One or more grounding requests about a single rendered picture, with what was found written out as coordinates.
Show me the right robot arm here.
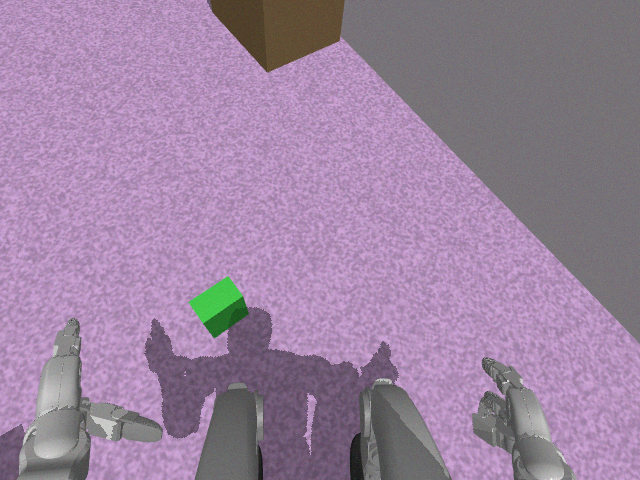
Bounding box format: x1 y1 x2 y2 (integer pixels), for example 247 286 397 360
512 437 577 480

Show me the left robot arm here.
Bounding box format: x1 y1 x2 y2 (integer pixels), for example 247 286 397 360
16 409 91 480

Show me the left robot hand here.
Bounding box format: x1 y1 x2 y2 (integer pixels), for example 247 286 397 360
35 318 163 442

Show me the right robot hand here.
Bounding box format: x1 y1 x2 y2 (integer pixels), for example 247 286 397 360
472 357 552 455

